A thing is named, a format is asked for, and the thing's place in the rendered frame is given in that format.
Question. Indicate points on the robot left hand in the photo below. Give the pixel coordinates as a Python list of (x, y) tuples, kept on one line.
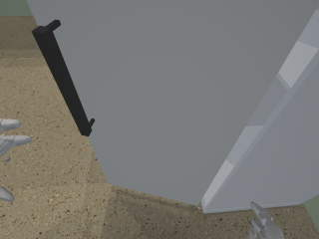
[(6, 143)]

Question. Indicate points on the robot right hand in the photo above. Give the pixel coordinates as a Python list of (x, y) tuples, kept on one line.
[(265, 226)]

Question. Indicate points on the handle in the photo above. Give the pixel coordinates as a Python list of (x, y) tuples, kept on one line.
[(51, 52)]

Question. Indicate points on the fridge door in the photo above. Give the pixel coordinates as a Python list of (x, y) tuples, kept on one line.
[(171, 84)]

